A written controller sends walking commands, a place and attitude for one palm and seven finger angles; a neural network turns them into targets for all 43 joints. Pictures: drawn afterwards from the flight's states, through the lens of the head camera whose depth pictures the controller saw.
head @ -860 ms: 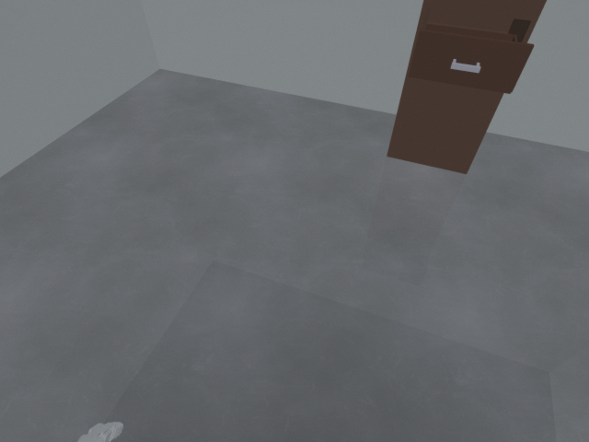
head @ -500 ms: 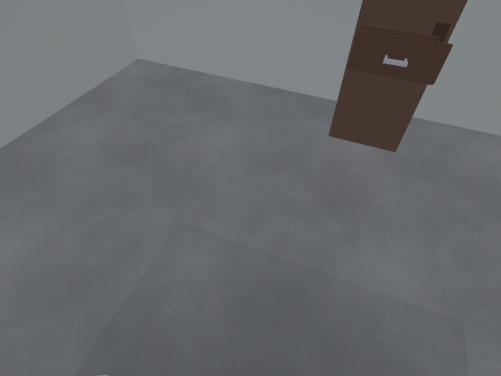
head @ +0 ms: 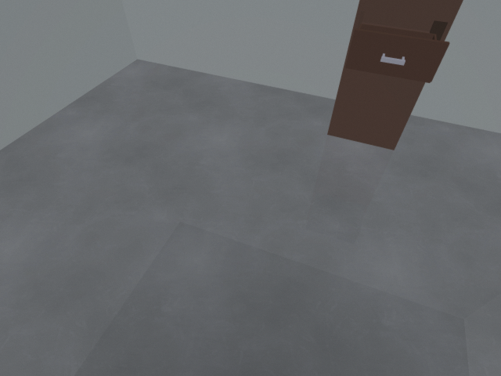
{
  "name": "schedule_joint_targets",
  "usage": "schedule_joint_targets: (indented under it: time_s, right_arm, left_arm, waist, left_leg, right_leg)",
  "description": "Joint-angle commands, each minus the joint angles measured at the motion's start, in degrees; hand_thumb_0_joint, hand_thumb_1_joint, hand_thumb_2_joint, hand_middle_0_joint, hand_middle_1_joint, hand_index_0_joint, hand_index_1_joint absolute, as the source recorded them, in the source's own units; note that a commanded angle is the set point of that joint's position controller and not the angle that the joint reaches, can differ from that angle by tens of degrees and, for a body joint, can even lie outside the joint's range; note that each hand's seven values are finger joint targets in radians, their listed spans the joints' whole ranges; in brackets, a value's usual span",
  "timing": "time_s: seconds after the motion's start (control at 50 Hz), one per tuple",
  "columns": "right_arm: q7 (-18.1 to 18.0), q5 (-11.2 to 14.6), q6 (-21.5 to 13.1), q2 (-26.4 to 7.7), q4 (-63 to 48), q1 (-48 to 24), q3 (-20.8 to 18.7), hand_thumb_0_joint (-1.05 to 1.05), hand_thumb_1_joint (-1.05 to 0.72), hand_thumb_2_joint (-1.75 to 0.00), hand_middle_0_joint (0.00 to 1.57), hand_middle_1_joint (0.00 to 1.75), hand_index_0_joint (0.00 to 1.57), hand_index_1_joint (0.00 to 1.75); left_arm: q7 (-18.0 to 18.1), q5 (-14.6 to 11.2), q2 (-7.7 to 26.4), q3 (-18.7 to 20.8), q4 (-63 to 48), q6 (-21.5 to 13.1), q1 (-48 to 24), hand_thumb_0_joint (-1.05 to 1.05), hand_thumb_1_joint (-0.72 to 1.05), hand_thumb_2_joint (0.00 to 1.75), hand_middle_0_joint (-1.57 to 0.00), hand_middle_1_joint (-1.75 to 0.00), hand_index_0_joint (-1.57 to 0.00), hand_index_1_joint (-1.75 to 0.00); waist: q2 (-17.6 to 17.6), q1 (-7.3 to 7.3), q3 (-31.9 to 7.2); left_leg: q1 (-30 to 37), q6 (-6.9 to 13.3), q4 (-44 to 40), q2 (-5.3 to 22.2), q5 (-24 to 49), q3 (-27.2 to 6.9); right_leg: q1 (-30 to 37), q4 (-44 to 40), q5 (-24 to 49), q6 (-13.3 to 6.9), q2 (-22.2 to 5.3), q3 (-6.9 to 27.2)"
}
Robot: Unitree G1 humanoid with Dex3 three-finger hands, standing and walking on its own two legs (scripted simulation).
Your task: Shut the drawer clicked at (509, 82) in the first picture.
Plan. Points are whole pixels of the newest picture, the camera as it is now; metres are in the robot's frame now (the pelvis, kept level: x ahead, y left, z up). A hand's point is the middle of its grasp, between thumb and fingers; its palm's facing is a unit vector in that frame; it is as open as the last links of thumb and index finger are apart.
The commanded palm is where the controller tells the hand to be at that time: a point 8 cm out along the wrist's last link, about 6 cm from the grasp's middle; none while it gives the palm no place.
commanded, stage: look at it before walking up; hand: left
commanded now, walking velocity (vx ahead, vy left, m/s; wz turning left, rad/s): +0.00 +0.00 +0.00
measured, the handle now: (392, 58) +1.40 -0.56 -0.10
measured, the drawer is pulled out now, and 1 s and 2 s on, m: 0.26 0.26 0.26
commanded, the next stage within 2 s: walk to a spot facing it in 0.58 s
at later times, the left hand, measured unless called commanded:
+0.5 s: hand out of the picture +0.08 +0.25 -0.15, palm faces -0.03 -0.94 -0.33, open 7.4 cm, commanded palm none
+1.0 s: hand out of the picture +0.07 +0.21 -0.18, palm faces -0.13 -0.95 -0.28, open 7.4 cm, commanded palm none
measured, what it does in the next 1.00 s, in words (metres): stands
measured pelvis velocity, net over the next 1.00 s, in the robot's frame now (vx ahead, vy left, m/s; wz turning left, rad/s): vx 0.00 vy -0.01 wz -0.14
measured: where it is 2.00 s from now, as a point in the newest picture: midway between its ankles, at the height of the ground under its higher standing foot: outside the picture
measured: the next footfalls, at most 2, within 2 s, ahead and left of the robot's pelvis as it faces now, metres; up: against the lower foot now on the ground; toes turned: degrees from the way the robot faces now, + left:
left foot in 1.60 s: +0.31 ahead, +0.05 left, +0.00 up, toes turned -22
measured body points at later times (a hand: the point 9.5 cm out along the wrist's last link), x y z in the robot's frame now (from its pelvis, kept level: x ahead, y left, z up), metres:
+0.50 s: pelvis +0.01 +0.00 +0.00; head +0.01 +0.00 +0.45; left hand +0.08 +0.29 -0.13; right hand +0.08 -0.30 -0.13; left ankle +0.01 +0.12 -0.74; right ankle +0.01 -0.12 -0.74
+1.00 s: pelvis +0.00 -0.01 -0.01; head +0.02 -0.02 +0.43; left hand +0.08 +0.26 -0.15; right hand +0.05 -0.28 -0.16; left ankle +0.01 +0.12 -0.74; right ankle +0.00 -0.12 -0.74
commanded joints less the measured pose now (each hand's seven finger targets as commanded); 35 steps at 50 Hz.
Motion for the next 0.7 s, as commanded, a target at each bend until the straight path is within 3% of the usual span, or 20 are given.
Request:
schedule_joint_targets:
  time_s: [0.0,0.14,0.3,0.56,0.68]
  right_arm:
    - [-0.7,0.0,-1.5,-11.7,-3.9,-3.2,-2.3,0.0,-0.9,-0.9,0.2,0.3,0.2,0.3]
    - [-0.7,0.0,-1.5,-11.7,-3.9,-3.3,-2.3,0.0,-0.9,-0.9,0.2,0.3,0.2,0.3]
    - [-0.8,0.1,-1.8,-11.8,-3.6,-3.4,-2.2,0.0,-0.9,-0.9,0.2,0.3,0.2,0.3]
    - [-0.8,0.1,-1.5,-11.9,-3.5,-4.0,-2.1,0.0,-0.9,-0.9,0.2,0.3,0.2,0.3]
    - [-1.0,0.1,-1.7,-12.1,-3.7,-3.9,-2.2,0.0,-0.9,-0.9,0.2,0.3,0.2,0.3]
  left_arm:
    - [0.9,-0.2,11.7,2.2,-3.9,-1.6,-2.6,0.0,0.9,0.9,-0.2,-0.3,-0.2,-0.3]
    - [0.9,-0.1,11.8,2.2,-3.9,-1.6,-2.5,0.0,0.9,0.9,-0.2,-0.3,-0.2,-0.3]
    - [0.9,-0.2,11.7,2.2,-3.9,-1.8,-2.4,0.0,0.9,0.9,-0.2,-0.3,-0.2,-0.3]
    - [0.9,-0.2,11.7,2.2,-3.5,-1.7,-2.4,0.0,0.9,0.9,-0.2,-0.3,-0.2,-0.3]
    - [0.9,-0.2,11.9,2.2,-3.7,-1.7,-2.5,0.0,0.9,0.9,-0.2,-0.3,-0.2,-0.3]
  waist:
    - [-1.0,0.28,-1.0]
    - [-1.3,0.27,-1.5]
    - [0.1,0.23,-3.8]
    - [-0.1,0.29,-1.5]
    - [-0.8,0.18,-3.4]
  left_leg:
    - [-1.2,2.0,-4.3,6.4,3.6,-5.6]
    - [-0.7,2.0,-4.5,6.5,3.3,-5.6]
    - [0.8,1.9,-4.1,6.9,7.8,-5.3]
    - [0.8,1.8,-4.9,6.9,6.3,-5.2]
    - [2.6,1.7,-4.1,7.3,9.2,-4.5]
  right_leg:
    - [-1.1,-5.2,1.2,-1.9,-6.2,6.1]
    - [-1.1,-5.6,0.5,-1.9,-6.3,6.4]
    - [0.9,-4.6,6.3,-1.9,-6.4,5.7]
    - [-0.1,-5.7,5.1,-1.8,-6.3,6.0]
    - [0.6,-5.0,9.2,-1.9,-6.2,6.1]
